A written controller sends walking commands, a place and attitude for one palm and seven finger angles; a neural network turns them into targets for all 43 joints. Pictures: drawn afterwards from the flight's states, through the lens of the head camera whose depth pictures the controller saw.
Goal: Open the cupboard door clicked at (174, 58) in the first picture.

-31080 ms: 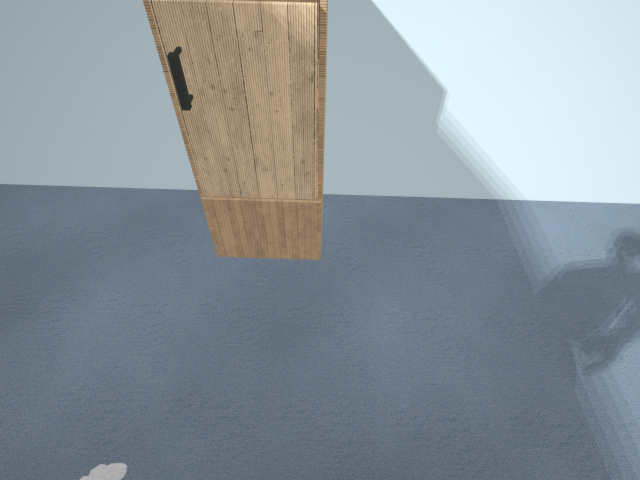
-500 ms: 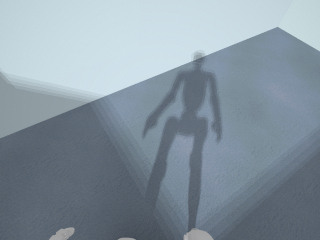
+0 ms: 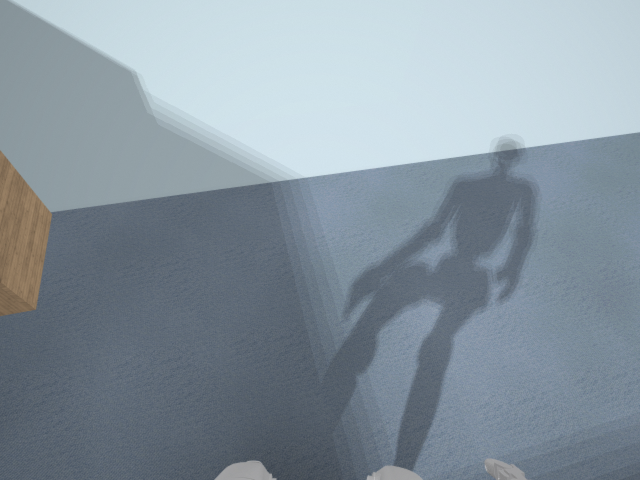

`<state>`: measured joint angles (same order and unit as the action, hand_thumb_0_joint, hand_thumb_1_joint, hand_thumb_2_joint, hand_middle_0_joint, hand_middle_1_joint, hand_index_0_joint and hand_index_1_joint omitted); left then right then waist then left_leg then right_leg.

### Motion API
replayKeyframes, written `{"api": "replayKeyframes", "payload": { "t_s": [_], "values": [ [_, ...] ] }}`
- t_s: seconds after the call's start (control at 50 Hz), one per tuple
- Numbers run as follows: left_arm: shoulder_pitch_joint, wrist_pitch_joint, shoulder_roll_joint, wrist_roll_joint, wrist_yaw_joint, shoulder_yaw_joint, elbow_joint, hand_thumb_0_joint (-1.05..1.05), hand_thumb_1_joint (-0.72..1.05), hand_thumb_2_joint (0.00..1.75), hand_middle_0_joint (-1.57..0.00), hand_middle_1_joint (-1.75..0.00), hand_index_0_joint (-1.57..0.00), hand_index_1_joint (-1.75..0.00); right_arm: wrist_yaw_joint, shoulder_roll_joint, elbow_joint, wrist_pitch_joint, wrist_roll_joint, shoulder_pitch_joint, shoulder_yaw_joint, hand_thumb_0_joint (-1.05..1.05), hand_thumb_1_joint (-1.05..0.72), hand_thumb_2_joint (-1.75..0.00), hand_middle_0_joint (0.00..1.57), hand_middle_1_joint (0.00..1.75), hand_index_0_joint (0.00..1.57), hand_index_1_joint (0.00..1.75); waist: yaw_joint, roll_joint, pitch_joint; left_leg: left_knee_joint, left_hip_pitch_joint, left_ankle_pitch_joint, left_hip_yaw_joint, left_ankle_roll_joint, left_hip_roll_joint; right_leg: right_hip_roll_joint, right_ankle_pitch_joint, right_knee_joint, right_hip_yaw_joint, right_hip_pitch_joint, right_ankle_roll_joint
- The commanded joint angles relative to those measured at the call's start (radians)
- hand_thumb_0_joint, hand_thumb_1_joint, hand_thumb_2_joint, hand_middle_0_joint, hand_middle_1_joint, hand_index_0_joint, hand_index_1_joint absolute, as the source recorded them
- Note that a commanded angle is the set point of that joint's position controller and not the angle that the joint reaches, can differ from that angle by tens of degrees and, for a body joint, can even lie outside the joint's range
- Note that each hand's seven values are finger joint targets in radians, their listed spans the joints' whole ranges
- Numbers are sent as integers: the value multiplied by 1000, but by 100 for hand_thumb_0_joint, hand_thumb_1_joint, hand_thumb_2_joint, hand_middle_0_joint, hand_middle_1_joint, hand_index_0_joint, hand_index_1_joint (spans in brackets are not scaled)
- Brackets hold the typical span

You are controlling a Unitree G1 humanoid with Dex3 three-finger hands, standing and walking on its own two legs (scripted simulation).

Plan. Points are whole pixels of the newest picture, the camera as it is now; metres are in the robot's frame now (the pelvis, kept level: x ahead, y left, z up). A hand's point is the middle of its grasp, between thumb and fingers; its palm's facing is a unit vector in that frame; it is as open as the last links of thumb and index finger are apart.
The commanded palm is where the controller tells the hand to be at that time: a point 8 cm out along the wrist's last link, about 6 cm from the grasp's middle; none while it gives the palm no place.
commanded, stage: turn to face it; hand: left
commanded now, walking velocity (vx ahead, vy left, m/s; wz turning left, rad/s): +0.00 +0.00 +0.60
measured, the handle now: out of the picture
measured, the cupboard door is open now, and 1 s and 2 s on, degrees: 43 43 43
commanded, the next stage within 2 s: take the last steps up to it in 1.54 s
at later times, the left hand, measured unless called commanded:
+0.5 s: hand out of the picture +0.04 +0.17 -0.14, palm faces +0.31 -0.92 -0.24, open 7.4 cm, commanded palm none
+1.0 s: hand out of the picture +0.01 +0.19 -0.14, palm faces +0.58 -0.76 -0.31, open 7.4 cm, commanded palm none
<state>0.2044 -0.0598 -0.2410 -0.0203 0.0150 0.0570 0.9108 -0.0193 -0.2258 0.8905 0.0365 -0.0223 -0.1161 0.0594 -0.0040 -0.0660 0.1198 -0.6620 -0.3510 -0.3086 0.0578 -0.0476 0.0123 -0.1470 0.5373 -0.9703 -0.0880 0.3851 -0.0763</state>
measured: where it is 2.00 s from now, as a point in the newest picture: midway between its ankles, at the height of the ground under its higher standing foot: outside the picture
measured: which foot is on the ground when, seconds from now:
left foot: down 0.00-0.30, up 0.32-0.58, down 0.60-0.98, up 1.00-1.00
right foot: up 0.00-0.28, down 0.30-0.60, up 0.62-0.96, down 0.98-1.00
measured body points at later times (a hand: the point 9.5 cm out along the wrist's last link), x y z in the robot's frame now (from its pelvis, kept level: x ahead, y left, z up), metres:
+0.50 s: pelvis +0.02 -0.04 +0.02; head +0.07 -0.03 +0.46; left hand +0.02 +0.21 -0.12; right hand +0.18 -0.27 -0.13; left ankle -0.02 +0.08 -0.67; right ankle +0.04 -0.17 -0.72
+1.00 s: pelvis +0.04 -0.05 +0.01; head +0.08 -0.04 +0.45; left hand -0.02 +0.23 -0.12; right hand +0.24 -0.22 -0.15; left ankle -0.02 +0.07 -0.71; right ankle +0.11 -0.16 -0.73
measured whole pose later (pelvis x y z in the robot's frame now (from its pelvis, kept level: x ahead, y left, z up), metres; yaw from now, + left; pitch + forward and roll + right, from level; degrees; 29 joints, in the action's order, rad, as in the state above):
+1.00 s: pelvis +0.04 -0.05 +0.01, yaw +36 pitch +1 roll +0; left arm 0.13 -0.02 -0.25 -0.02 0.02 0.06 0.85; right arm -0.01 -0.23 0.93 0.07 -0.02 -0.18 0.07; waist -0.02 0.03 0.08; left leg -0.68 -0.39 -0.35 -0.13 0.02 0.05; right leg -0.04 0.32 -0.57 -0.03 0.28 -0.02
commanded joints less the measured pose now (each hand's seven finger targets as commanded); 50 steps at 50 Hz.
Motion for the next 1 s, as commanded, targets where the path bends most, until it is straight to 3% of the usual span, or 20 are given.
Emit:
{"api": "replayKeyframes", "payload": {
  "t_s": [0.0,0.16,0.22,0.24,0.26,0.28,0.32,0.38,0.46,0.54,0.56,0.58,0.6,0.7,0.84,0.9,0.92,0.94,0.96,0.98],
  "values": [
    [-77,25,-95,4,-1,32,-103,0,90,90,-20,-30,-20,-30,35,-217,-47,-17,-4,-71,54,0,-90,-90,20,30,20,30,-29,245,-143,324,164,321,-353,-116,-277,23,-94,-202,101,190,-7],
    [-61,31,-75,10,-2,26,-102,0,90,90,-20,-30,-20,-30,29,-216,-41,-7,-8,-56,62,0,-90,-90,20,30,20,30,-20,229,-156,305,114,269,-383,-108,-215,115,-109,171,59,2,6],
    [34,44,-93,13,4,33,-84,0,90,90,-20,-30,-20,-30,26,-200,-58,2,1,-5,65,0,-90,-90,20,30,20,30,29,223,-165,226,-3,251,-390,-68,-163,141,-244,430,45,-217,18],
    [73,55,-133,8,11,43,-78,0,90,90,-20,-30,-20,-30,23,-169,-68,3,8,3,62,0,-90,-90,20,30,20,30,53,120,-172,145,-95,139,-355,-21,-103,75,-273,586,106,-336,34],
    [93,64,-218,-8,20,61,-80,0,90,90,-20,-30,-20,-30,16,-106,-86,2,16,-13,55,0,-90,-90,20,30,20,30,61,-151,-172,-70,-270,-126,-193,58,33,-183,-224,714,386,-420,123],
    [72,60,-248,-9,19,55,-95,0,90,90,-20,-30,-20,-30,9,-113,-99,2,7,-2,55,0,-90,-90,20,30,20,30,61,-223,-145,-329,-257,-310,-112,77,59,-348,-275,752,472,-291,224],
    [-8,64,-173,-2,26,43,-108,0,90,90,-20,-30,-20,-30,6,-115,-73,16,2,2,58,0,-90,-90,20,30,20,30,13,-192,-115,-547,-256,-225,-128,81,-11,-257,-434,683,347,-219,236],
    [-28,67,-131,-4,21,28,-114,0,90,90,-20,-30,-20,-30,-7,-81,-57,22,7,-3,41,0,-90,-90,20,30,20,30,-2,-171,-121,-445,-195,-158,-53,109,-32,-170,-693,611,105,-246,192],
    [61,66,-185,-9,18,45,-79,0,90,90,-20,-30,-20,-30,-15,-48,-71,12,14,65,21,0,-90,-90,20,30,20,30,50,-139,-136,-149,-99,-164,34,105,-6,-194,-830,541,58,-320,182],
    [46,59,-196,3,9,57,-70,0,90,90,-20,-30,-20,-30,-10,-88,-52,-3,12,-29,27,0,-90,-90,20,30,20,30,-5,-98,-182,168,125,47,44,77,4,-184,-752,379,-15,-248,105],
    [38,55,-170,11,4,55,-85,0,90,90,-20,-30,-20,-30,-7,-154,-42,-12,6,-92,44,0,-90,-90,20,30,20,30,-43,55,-231,236,305,247,-73,33,-95,-143,-599,220,-69,-97,51],
    [20,50,-95,17,-4,35,-129,0,90,90,-20,-30,-20,-30,0,-269,-36,-16,-3,-168,75,0,-90,-90,20,30,20,30,-85,376,-252,262,442,636,-463,-127,-385,8,45,-20,-97,184,-29],
    [-71,38,-100,4,5,21,-164,0,90,90,-20,-30,-20,-30,7,-296,-15,-6,-1,-232,76,0,-90,-90,20,30,20,30,-112,281,-225,266,370,635,-483,-196,-451,13,143,-133,19,211,-10],
    [-52,29,-93,6,-3,31,-89,0,90,90,-20,-30,-20,-30,38,-201,-43,-23,-2,-66,46,0,-90,-90,20,30,20,30,-18,222,-170,297,217,458,-314,-116,-252,36,-104,-162,95,165,-9],
    [-56,29,-80,10,-2,27,-99,0,90,90,-20,-30,-20,-30,29,-213,-38,-5,-8,-47,59,0,-90,-90,20,30,20,30,-15,228,-142,312,93,250,-390,-108,-212,114,-101,174,58,-23,7],
    [20,43,-95,12,4,33,-86,0,90,90,-20,-30,-20,-30,25,-202,-51,1,-1,-8,63,0,-90,-90,20,30,20,30,24,227,-161,240,10,256,-394,-71,-164,141,-226,410,46,-207,19],
    [66,54,-124,10,10,42,-81,0,90,90,-20,-30,-20,-30,22,-174,-59,1,6,2,60,0,-90,-90,20,30,20,30,50,154,-185,161,-64,189,-368,-30,-116,91,-279,569,90,-331,31],
    [88,63,-208,-5,21,59,-79,0,90,90,-20,-30,-20,-30,16,-110,-76,1,16,-11,54,0,-90,-90,20,30,20,30,61,-104,-183,-37,-249,-61,-228,46,11,-148,-244,699,336,-446,104],
    [74,62,-247,-9,21,58,-91,0,90,90,-20,-30,-20,-30,11,-108,-95,1,10,5,53,0,-90,-90,20,30,20,30,64,-228,-146,-301,-264,-305,-107,81,66,-349,-308,747,467,-324,219],
    [40,67,-199,-3,25,48,-97,0,90,90,-20,-30,-20,-30,10,-132,-81,8,1,8,58,0,-90,-90,20,30,20,30,40,-175,-123,-462,-255,-268,-149,73,14,-317,-376,717,419,-244,247]
  ]
}}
